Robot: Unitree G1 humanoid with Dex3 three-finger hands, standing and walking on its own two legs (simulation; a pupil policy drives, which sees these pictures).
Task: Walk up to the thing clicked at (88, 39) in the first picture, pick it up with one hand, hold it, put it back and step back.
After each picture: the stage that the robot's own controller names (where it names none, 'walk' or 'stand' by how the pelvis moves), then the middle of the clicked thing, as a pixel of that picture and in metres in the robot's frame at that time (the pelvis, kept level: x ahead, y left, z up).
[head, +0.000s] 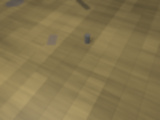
stand; (87, 38) +1.44 -0.04 -0.72
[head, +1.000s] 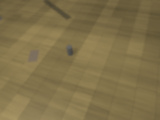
walk; (69, 50) +1.30 +0.23 -0.71
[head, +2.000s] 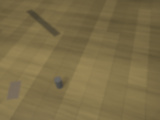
walk; (58, 82) +0.81 +0.30 -0.71
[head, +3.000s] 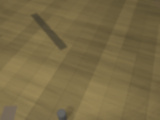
walk; (62, 115) +0.47 +0.20 -0.69
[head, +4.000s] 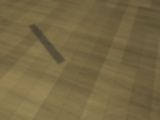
stand; out of the picture +0.34 +0.20 -0.72
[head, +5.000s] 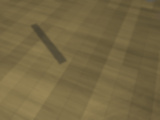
stand; out of the picture +0.35 +0.19 -0.72
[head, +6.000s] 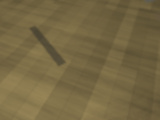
stand; out of the picture +0.34 +0.20 -0.73
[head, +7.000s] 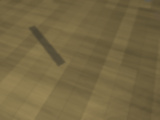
stand; out of the picture +0.33 +0.21 -0.73
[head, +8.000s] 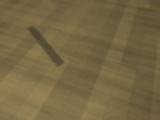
go down; out of the picture +0.32 +0.21 -0.73
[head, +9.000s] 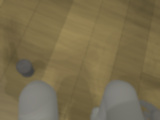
go down; (25, 68) +0.41 +0.24 -0.34
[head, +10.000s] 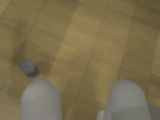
approach; (30, 69) +0.40 +0.25 -0.31
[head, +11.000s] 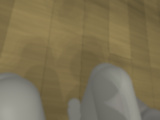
close in; out of the picture +0.38 +0.29 -0.22
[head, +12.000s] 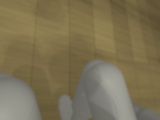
close; out of the picture +0.38 +0.29 -0.22
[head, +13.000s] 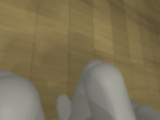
lift; out of the picture +0.37 +0.28 -0.23
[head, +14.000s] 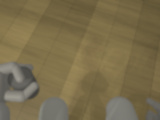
lift; (25, 84) +0.32 +0.21 -0.03
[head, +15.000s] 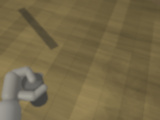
hold; (36, 90) +0.33 +0.18 -0.01
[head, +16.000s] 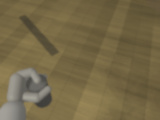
hold; (40, 91) +0.33 +0.17 -0.01
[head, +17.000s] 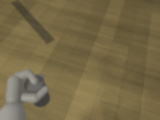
crouch; (38, 91) +0.33 +0.17 -0.05
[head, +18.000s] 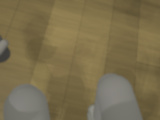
lower; out of the picture +0.46 +0.25 -0.10
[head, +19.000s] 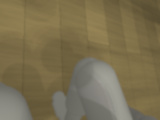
lower; out of the picture +0.42 +0.30 -0.22
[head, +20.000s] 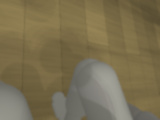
lower; out of the picture +0.42 +0.31 -0.22
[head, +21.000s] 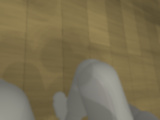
lower; out of the picture +0.41 +0.30 -0.22
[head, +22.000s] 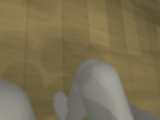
lower; out of the picture +0.41 +0.30 -0.22
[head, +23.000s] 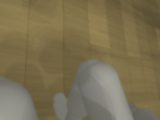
open; out of the picture +0.40 +0.28 -0.23
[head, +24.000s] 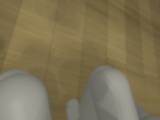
stand; out of the picture +0.40 +0.27 -0.23
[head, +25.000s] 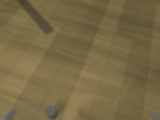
stand; (51, 112) +0.38 +0.19 -0.59
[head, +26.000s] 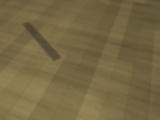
stand; out of the picture +0.37 +0.19 -0.67
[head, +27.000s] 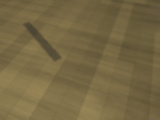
stand; out of the picture +0.37 +0.19 -0.67
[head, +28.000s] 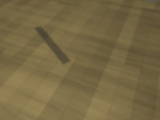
stand; out of the picture +0.39 +0.18 -0.72
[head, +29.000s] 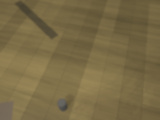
walk; (62, 105) +0.47 +0.18 -0.69
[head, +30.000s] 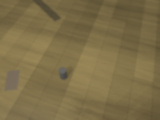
walk; (63, 73) +0.75 +0.18 -0.69
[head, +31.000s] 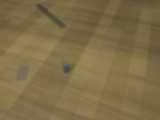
stand; (66, 67) +1.01 +0.23 -0.71
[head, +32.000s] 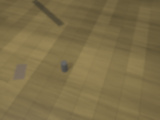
stand; (64, 66) +1.00 +0.20 -0.72
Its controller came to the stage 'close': yes
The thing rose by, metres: 0.71
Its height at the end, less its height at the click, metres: +0.00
